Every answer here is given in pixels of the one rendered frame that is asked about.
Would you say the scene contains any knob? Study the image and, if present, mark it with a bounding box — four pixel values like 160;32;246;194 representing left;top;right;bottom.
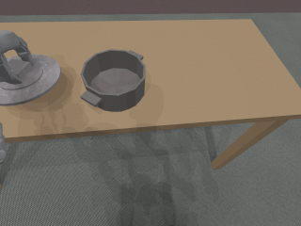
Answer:
8;59;33;79

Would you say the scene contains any table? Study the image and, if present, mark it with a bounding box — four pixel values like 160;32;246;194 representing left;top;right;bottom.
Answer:
0;19;301;189

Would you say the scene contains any lid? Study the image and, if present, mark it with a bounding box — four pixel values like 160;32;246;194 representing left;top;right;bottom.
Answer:
0;54;61;106

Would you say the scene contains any robot left hand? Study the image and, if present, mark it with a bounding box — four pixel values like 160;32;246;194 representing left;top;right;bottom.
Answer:
0;30;34;85

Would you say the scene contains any pot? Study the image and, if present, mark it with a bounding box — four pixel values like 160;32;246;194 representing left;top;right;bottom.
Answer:
80;49;146;112

